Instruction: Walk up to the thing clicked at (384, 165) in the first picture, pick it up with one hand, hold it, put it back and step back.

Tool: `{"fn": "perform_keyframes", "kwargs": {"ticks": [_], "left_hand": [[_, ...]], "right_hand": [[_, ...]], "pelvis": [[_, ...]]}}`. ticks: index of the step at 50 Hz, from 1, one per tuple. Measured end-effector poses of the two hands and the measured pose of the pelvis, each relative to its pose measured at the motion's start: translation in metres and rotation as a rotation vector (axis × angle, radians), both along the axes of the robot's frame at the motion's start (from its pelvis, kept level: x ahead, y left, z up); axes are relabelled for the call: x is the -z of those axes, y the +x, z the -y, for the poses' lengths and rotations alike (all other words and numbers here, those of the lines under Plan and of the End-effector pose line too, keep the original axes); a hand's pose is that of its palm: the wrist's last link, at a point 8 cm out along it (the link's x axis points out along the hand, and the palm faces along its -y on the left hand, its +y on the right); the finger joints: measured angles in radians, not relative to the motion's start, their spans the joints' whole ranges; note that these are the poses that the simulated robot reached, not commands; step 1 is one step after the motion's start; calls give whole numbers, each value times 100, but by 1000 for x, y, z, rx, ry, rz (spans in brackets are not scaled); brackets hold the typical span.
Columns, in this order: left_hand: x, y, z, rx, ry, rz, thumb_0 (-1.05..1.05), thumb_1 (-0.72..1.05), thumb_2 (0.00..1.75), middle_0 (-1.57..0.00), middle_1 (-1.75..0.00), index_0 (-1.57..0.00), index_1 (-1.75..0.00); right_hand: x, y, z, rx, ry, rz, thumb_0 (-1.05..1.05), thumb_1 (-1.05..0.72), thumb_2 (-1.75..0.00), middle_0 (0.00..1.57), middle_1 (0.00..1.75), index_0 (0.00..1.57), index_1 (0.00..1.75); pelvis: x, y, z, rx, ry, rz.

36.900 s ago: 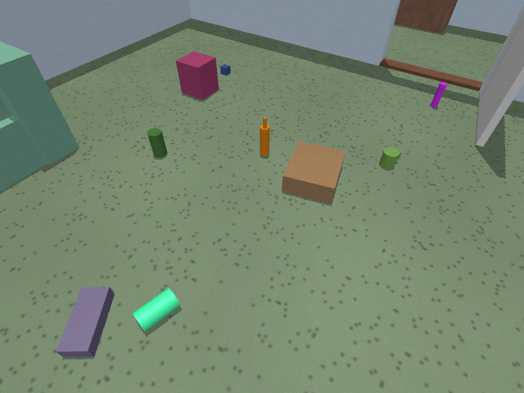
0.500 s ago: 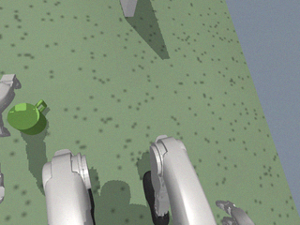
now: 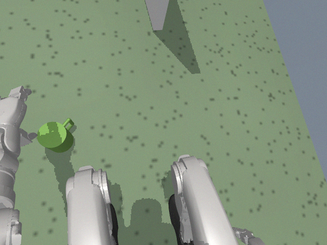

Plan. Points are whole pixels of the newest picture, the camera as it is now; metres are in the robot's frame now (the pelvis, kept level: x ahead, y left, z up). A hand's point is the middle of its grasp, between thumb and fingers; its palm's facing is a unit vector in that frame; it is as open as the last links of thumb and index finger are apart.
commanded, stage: home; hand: left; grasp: from above
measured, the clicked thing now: (60, 134) +0.46 +0.30 -0.34
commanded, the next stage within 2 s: none
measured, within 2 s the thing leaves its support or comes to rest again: neither
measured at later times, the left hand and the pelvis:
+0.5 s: hand out of the picture +0.26 +0.25 +0.09, palm faces +0.00 -0.90 -0.43, open 7.5 cm; pelvis +0.02 +0.00 +0.19, yaw +6 degrees
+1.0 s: hand out of the picture +0.23 +0.22 +0.28, palm faces +0.21 -0.96 -0.20, open 7.4 cm; pelvis +0.09 +0.01 +0.32, yaw +9 degrees
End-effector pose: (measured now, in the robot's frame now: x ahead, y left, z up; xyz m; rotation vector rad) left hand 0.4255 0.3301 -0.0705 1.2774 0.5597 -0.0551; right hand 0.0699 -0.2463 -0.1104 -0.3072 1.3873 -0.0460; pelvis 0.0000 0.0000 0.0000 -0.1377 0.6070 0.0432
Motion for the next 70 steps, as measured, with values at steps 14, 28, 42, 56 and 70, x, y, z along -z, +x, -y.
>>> {"fn": "perform_keyframes", "kwargs": {"ticks": [14, 28, 42, 56, 70], "left_hand": [[-112, -115, 11, -255, -426, 0, 0, 80, 88, -21, -31, -21, -31], [-220, -186, 40, -597, -759, -10, 1, 89, 89, -20, -30, -21, -30], [-331, -211, 62, -771, -934, -8, 1, 90, 90, -20, -30, -20, -29], [-379, -232, 71, -756, -953, 17, 1, 90, 90, -20, -30, -20, -30], [-376, -240, 77, -766, -955, 17, 1, 90, 89, -20, -29, -20, -29]], "right_hand": [[-126, 126, 1, -109, -47, 366, 0, -91, -90, 20, 30, 20, 30], [-244, 183, -46, -117, 33, 614, 0, -91, -90, 20, 30, 21, 30], [-342, 172, -42, -26, -32, 666, 1, -90, -90, 20, 30, 21, 30], [-388, 206, -42, -58, -24, 831, 1, -91, -90, 20, 30, 21, 30], [-387, 207, -44, -106, 0, 837, 1, -90, -90, 20, 30, 21, 30]], "pelvis": [[-106, 4, -2, -45, 24, 61], [-209, 28, -2, -88, 58, 178], [-302, 74, -7, -117, 90, 316], [-329, 90, -10, -128, 116, 405], [-329, 83, -3, -134, 126, 425]]}}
